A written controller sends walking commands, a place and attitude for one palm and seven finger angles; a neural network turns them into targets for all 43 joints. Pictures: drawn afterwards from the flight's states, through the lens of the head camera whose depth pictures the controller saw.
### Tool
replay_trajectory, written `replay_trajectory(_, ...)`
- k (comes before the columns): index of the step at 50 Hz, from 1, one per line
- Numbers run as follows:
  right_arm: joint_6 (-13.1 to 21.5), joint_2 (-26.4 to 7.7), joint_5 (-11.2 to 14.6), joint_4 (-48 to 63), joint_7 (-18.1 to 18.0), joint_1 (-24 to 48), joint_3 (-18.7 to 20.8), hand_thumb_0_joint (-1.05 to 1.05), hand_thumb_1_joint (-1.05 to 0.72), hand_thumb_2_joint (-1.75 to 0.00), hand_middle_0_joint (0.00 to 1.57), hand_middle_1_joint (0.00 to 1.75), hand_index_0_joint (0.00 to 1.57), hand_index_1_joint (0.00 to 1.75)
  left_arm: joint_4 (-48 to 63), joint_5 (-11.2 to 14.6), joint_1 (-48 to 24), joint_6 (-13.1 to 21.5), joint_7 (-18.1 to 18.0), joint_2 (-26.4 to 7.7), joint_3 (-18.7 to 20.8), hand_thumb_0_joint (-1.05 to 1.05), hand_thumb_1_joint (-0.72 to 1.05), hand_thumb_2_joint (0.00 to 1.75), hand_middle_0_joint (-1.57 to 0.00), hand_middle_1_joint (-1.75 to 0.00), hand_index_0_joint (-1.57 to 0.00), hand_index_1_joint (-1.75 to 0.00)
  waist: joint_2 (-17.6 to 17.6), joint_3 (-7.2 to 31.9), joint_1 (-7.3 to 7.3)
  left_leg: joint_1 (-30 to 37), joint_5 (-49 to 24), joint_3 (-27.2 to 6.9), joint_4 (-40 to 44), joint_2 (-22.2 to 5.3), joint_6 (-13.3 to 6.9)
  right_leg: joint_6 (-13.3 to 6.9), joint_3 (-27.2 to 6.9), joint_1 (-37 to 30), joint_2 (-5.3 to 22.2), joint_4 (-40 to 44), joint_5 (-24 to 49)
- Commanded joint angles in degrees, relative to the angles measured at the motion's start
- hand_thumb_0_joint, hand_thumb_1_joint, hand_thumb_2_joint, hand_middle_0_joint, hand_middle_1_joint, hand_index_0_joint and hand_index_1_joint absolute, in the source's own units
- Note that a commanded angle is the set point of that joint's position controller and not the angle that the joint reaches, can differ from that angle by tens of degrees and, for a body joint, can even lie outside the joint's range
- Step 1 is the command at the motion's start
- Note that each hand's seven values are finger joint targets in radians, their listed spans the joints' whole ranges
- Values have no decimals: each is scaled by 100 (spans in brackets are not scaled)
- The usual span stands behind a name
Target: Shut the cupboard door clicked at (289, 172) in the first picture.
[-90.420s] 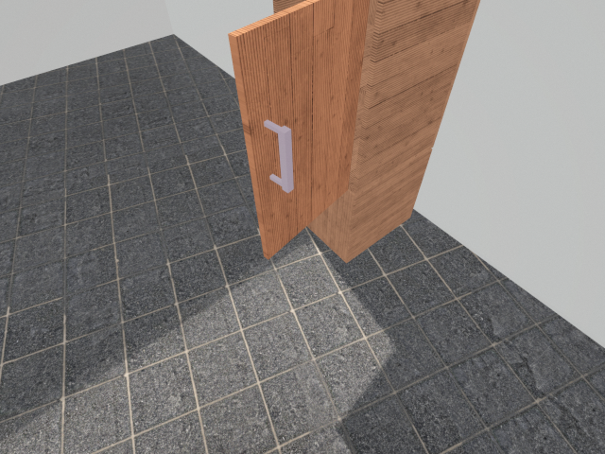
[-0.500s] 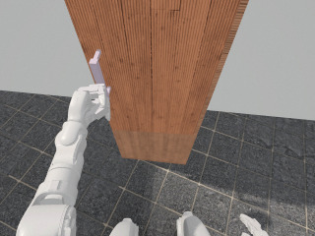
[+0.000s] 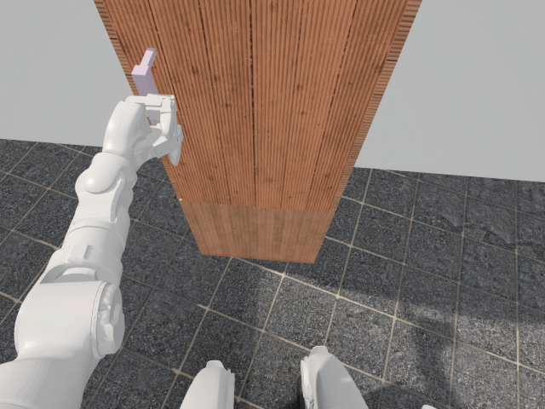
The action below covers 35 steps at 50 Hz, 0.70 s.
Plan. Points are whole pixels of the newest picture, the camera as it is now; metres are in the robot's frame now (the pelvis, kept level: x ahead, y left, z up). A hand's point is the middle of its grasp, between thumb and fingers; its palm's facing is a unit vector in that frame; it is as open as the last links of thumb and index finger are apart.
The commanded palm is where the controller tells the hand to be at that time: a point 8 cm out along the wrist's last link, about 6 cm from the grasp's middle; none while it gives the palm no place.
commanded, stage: push the door shut along its arc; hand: left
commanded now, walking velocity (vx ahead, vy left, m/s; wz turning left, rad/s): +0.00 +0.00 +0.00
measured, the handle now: (159, 104) +0.55 +0.15 +0.09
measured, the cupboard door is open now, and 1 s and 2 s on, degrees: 0 0 0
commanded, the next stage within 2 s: pull the fist back off the door in 0.26 s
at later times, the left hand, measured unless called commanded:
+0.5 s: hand (179, 135) +0.48 +0.11 +0.09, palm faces -0.10 -1.00 +0.00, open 3.3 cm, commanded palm +0.50 +0.15 +0.09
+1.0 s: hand (185, 152) +0.47 +0.11 +0.07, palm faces -0.10 -1.00 -0.03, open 3.1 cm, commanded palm +0.44 +0.16 +0.09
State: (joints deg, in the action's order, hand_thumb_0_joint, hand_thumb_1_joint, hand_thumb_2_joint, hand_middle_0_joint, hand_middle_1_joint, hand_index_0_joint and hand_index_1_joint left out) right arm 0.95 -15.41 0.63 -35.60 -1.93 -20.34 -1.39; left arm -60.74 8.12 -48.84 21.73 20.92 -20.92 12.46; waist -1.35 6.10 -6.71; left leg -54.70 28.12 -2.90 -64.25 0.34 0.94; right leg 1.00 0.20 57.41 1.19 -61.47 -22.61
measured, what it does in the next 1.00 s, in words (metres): stands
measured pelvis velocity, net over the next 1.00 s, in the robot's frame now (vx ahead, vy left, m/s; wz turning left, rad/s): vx -0.02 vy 0.01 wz -0.03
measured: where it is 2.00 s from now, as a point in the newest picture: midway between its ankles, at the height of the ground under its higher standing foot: outside the picture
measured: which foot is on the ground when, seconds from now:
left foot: down 0.00-1.00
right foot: down 0.00-1.00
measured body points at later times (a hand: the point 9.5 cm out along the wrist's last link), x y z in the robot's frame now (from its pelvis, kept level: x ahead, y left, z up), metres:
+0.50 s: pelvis -0.05 +0.01 -0.02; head +0.07 +0.03 +0.41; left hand +0.48 +0.17 +0.10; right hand +0.00 -0.26 -0.13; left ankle +0.02 +0.13 -0.65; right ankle +0.06 -0.13 -0.65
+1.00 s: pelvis -0.02 +0.01 +0.00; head +0.09 +0.01 +0.44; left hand +0.47 +0.16 +0.08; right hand +0.01 -0.25 -0.12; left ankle +0.02 +0.13 -0.65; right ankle +0.06 -0.13 -0.65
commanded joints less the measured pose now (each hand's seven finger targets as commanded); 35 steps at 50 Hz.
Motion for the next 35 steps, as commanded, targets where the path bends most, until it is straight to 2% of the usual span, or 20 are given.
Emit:
replay_trajectory(1, 196, -920, 15, 360, -77, -606, 351, 0, -90, -90, 20, 30, 20, 30, 765, 1, -3591, 64, -49, -936, -40, 0, 90, 90, -130, -150, -130, -150, -19, 2178, -628, 824, -552, 58, 855, 25, -265, -200, 39, -1178, -179, 823, 438)
replay_trajectory(3, 233, -931, 12, 339, -86, -628, 341, 0, -90, -90, 20, 30, 20, 30, 760, -18, -3818, 24, -30, -972, -73, 0, 90, 90, -130, -150, -130, -150, -59, 2182, -677, 732, -353, 57, 833, 39, -282, -206, 22, -1121, -178, 848, 254)
replay_trajectory(4, 268, -931, 8, 356, -102, -639, 332, 0, -90, -90, 20, 30, 20, 30, 796, -13, -3945, 40, -26, -1007, -66, 0, 90, 90, -130, -150, -130, -150, -208, 2261, -708, 755, -332, 50, 796, 57, -305, -226, 36, -1023, -190, 813, 195)
replay_trajectory(6, 294, -939, 20, 269, -106, -629, 305, 0, -90, -90, 20, 30, 20, 30, 603, -55, -4183, -29, 2, -919, -222, 0, 90, 90, -130, -150, -130, -150, -267, 2158, -833, 677, 10, 35, 787, 47, -295, -214, 40, -789, -187, 829, -67)
replay_trajectory(10, 416, -990, 13, 231, -129, -635, 274, 0, -90, -90, 20, 30, 20, 30, 645, -97, -4653, -41, 28, -1090, -252, 0, 90, 90, -130, -150, -130, -150, -599, 2305, -910, 731, 362, -29, 768, 42, -288, -245, 60, -473, -195, 760, -338)
replay_trajectory(13, 510, -1013, 22, 219, -140, -598, 238, 0, -90, -90, 20, 30, 20, 30, 537, -134, -4815, -94, 31, -878, -475, 0, 90, 90, -130, -150, -130, -150, -651, 2179, -1008, 591, 810, -65, 789, 42, -282, -255, 78, -225, -205, 734, -608)
replay_trajectory(16, 633, -1050, 20, 164, -165, -606, 234, 0, -90, -90, 20, 30, 20, 30, 580, -141, -5041, -125, -8, -691, -637, 0, 90, 90, -130, -150, -130, -150, -795, 2272, -1092, 745, 1016, -154, 826, 13, -278, -256, 114, 36, -210, 681, -675)
replay_trajectory(18, 694, -1085, 9, 147, -162, -624, 235, 0, -90, -90, 20, 30, 20, 30, 626, -162, -5118, -163, -56, -695, -662, 0, 90, 90, -130, -150, -130, -150, -823, 2328, -1114, 793, 1173, -195, 852, 14, -265, -252, 136, 149, -200, 656, -710)
replay_trajectory(19, 739, -1031, -96, 239, -194, -602, 238, 0, -90, -90, 20, 30, 20, 30, 613, 345, -5086, -203, -915, -840, 380, 0, 90, 90, -130, -150, -130, -150, -825, 2406, -792, 567, 1343, -345, 955, 55, -202, -227, 155, 81, -162, 646, -699)
replay_trajectory(20, 746, -997, -116, 218, -141, -581, 209, 0, -90, -90, 20, 30, 20, 30, 425, 200, -4833, -254, -1350, -630, 170, 0, 90, 90, -130, -150, -130, -150, -667, 2487, -836, 572, 1434, -364, 1002, 33, -176, -165, 166, 6, -176, 630, -754)
replay_trajectory(21, 745, -976, -130, 230, -94, -570, 216, 0, -90, -90, 20, 30, 20, 30, 337, 165, -4640, -286, -1602, -366, 76, 0, 90, 90, -130, -150, -130, -150, -575, 2355, -842, 536, 1500, -384, 1042, 32, -162, -158, 208, 48, -172, 629, -761)
replay_trajectory(22, 734, -982, -172, 202, -55, -608, 231, 0, -90, -90, 20, 30, 20, 30, 348, 82, -4659, -284, -1795, -368, 92, 0, 90, 90, -130, -150, -130, -150, -428, 2274, -876, 472, 1496, -357, 1036, 40, -162, -139, 210, -14, -167, 661, -748)
replay_trajectory(23, 714, -1006, -203, 193, -20, -650, 255, 0, -90, -90, 20, 30, 20, 30, 469, -81, -4781, -231, -1934, -556, 116, 0, 90, 90, -130, -150, -130, -150, -430, 2425, -877, 481, 1411, -319, 1005, 54, -162, -136, 204, -111, -155, 651, -729)
replay_trajectory(26, 644, -1015, -242, 182, 64, -768, 255, 0, -90, -90, 20, 30, 20, 30, 428, -588, -4921, -65, -2049, -787, -89, 0, 90, 90, -130, -150, -130, -150, -399, 2495, -931, 396, 1190, -196, 914, 93, -199, -151, 154, -263, -151, 690, -720)
replay_trajectory(28, 610, -1008, -245, 202, 108, -739, 257, 0, -90, -90, 20, 30, 20, 30, 339, -768, -4835, 25, -1967, -790, -239, 0, 90, 90, -130, -150, -130, -150, -479, 2336, -917, 345, 1208, -113, 896, 119, -201, -177, 123, -281, -150, 744, -801)
replay_trajectory(29, 608, -1025, -256, 228, 108, -782, 252, 0, -90, -90, 20, 30, 20, 30, 376, -797, -4866, 107, -1907, -931, -176, 0, 90, 90, -130, -150, -130, -150, -434, 2383, -906, 381, 1187, -151, 910, 117, -212, -194, 139, -318, -150, 716, -788)
replay_trajectory(30, 589, -1021, -242, 246, 118, -739, 255, 0, -90, -90, 20, 30, 20, 30, 297, -837, -4756, 127, -1831, -852, -276, 0, 90, 90, -130, -150, -130, -150, -509, 2350, -877, 360, 1221, -125, 912, 112, -196, -202, 121, -294, -146, 719, -838)
replay_trajectory(31, 574, -1033, -231, 247, 114, -720, 259, 0, -90, -90, 20, 30, 20, 30, 311, -789, -4780, 147, -1776, -861, -265, 0, 90, 90, -130, -150, -130, -150, -430, 2252, -903, 354, 1234, -122, 926, 103, -203, -203, 110, -301, -146, 759, -855)
replay_trajectory(33, 560, -1040, -192, 325, 98, -642, 257, 0, -90, -90, 20, 30, 20, 30, 185, -550, -4475, 71, -1632, -860, -129, 0, 90, 90, -130, -150, -130, -150, -251, 2224, -792, 195, 1250, -33, 922, 134, -206, -200, 49, -534, -148, 846, -1028)
replay_trajectory(35, 572, -1045, -165, 369, 72, -654, 263, 0, -90, -90, 20, 30, 20, 30, 270, -301, -4351, 94, -1494, -999, 114, 0, 90, 90, -130, -150, -130, -150, -161, 2418, -668, 216, 1104, -3, 942, 140, -206, -197, 21, -778, -137, 865, -1018)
